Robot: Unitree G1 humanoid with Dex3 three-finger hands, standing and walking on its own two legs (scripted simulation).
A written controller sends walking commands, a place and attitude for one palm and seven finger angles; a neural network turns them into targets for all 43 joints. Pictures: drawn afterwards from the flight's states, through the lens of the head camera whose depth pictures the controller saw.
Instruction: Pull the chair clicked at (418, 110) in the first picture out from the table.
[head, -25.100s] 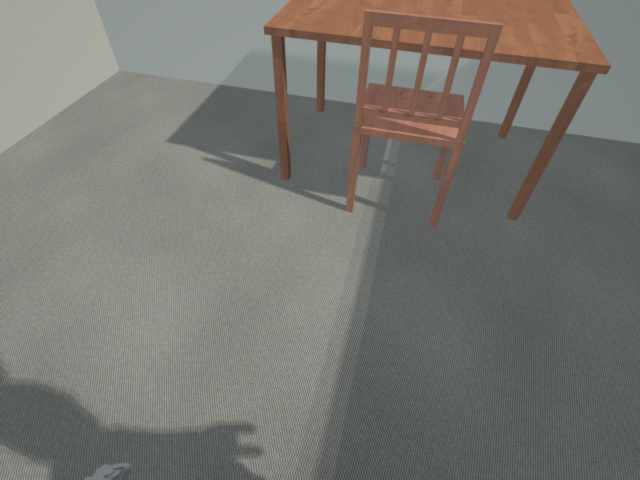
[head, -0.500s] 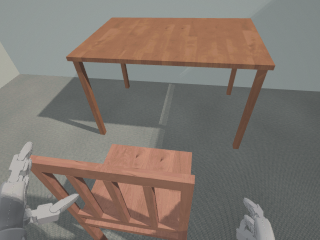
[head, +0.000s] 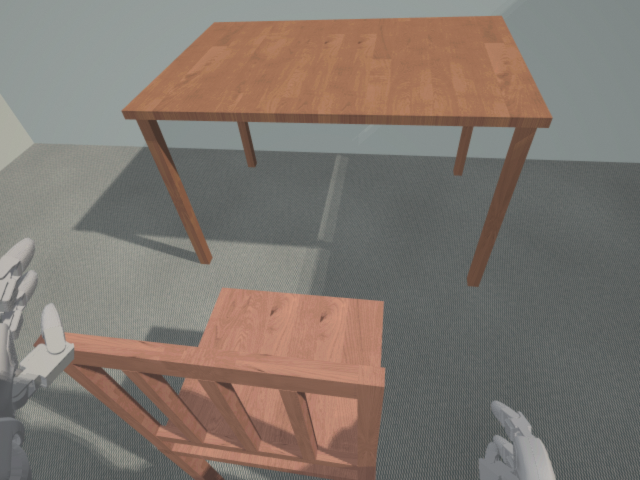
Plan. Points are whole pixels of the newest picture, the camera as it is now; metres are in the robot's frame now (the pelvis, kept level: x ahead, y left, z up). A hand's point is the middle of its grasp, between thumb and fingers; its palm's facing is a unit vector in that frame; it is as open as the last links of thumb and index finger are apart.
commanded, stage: draw the hand back to the body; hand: left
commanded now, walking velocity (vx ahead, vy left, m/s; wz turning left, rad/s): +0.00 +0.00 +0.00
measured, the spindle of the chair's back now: (235, 414) +0.23 +0.17 -0.10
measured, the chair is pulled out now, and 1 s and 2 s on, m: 0.67 0.67 0.67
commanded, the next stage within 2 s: step back with the hand held close in 0.16 s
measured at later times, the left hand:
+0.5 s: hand (57, 345) +0.19 +0.28 +0.16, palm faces +0.42 -0.77 -0.48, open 7.4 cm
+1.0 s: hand (9, 431) +0.12 +0.27 +0.15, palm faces +0.47 -0.76 -0.45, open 7.4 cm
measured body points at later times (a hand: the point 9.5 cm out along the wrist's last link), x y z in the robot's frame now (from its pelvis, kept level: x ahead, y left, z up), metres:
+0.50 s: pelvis -0.02 +0.02 +0.00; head +0.01 -0.01 +0.45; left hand +0.17 +0.31 +0.18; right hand +0.17 -0.21 -0.09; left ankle -0.06 +0.14 -0.74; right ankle +0.01 -0.13 -0.74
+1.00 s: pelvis -0.09 +0.01 -0.01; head -0.08 +0.00 +0.44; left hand +0.09 +0.31 +0.18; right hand +0.08 -0.24 -0.09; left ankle -0.06 +0.14 -0.74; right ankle +0.01 -0.13 -0.74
